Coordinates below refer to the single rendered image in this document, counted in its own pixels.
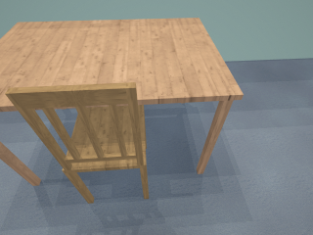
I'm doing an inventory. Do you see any table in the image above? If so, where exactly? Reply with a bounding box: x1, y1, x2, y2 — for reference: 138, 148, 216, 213
0, 18, 244, 186

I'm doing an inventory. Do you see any chair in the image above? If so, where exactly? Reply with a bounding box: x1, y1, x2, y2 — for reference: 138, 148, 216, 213
5, 82, 149, 204

